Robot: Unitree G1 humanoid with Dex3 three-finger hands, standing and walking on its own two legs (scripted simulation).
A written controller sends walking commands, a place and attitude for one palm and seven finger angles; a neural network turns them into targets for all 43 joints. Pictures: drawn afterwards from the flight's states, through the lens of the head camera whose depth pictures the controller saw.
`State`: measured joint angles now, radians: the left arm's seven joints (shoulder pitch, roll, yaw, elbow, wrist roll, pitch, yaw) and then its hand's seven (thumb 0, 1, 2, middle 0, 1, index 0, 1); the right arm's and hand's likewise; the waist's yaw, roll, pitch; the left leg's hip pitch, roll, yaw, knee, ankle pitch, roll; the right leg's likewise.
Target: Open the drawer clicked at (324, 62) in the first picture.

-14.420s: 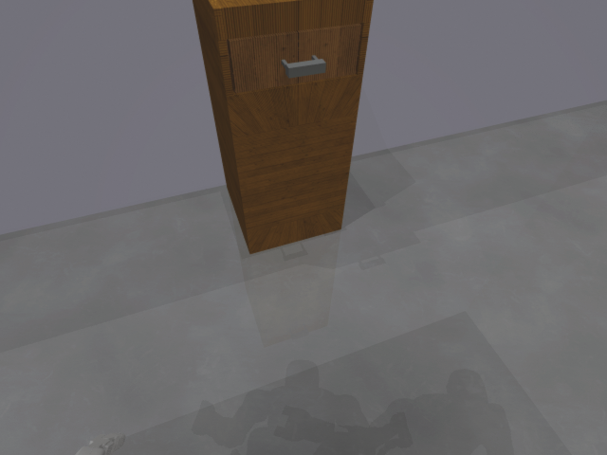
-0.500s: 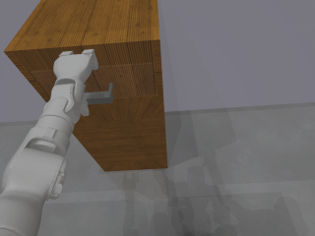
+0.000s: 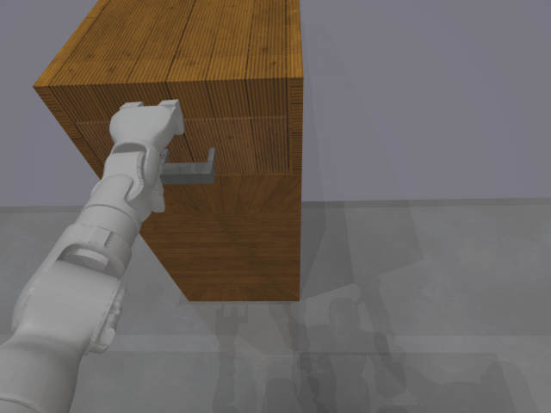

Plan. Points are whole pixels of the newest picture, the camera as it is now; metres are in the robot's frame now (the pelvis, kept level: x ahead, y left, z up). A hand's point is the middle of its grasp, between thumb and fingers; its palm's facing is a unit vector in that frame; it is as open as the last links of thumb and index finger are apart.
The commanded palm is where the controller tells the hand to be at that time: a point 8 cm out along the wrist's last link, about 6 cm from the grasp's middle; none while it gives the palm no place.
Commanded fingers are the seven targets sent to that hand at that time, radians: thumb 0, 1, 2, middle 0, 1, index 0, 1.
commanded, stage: move the hooked fingers above the handle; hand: left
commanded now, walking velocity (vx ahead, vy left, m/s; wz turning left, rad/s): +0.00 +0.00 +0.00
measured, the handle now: (186, 163) +0.53 +0.17 +0.03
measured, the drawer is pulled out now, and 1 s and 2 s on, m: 0.00 0.00 0.00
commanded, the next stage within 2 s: none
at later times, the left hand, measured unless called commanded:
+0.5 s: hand (163, 153) +0.48 +0.18 +0.10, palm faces -0.04 +0.00 -1.00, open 13.6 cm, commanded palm +0.45 +0.19 +0.15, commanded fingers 0.00 -0.50 0.30 -0.30 -1.20 -0.30 -1.20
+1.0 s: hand (154, 142) +0.49 +0.19 +0.12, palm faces +0.03 +0.03 -1.00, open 13.6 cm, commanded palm +0.45 +0.19 +0.15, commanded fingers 0.00 -0.50 0.30 -0.30 -1.20 -0.30 -1.20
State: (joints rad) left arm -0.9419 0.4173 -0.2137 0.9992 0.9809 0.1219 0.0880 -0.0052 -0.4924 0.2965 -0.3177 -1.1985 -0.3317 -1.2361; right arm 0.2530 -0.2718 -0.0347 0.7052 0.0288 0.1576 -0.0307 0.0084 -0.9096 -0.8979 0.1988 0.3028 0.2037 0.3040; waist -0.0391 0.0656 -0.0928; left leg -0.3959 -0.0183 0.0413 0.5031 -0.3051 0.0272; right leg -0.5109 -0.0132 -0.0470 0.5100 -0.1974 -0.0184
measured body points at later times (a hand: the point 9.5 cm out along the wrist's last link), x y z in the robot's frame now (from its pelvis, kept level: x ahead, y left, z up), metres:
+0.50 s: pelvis +0.00 +0.00 +0.00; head +0.06 -0.04 +0.45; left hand +0.48 +0.18 +0.16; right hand +0.08 -0.26 -0.15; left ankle -0.04 +0.10 -0.73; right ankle +0.02 -0.11 -0.73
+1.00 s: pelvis +0.00 +0.00 +0.00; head +0.05 -0.04 +0.44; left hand +0.48 +0.19 +0.18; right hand +0.06 -0.26 -0.15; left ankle -0.04 +0.10 -0.73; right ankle +0.02 -0.11 -0.73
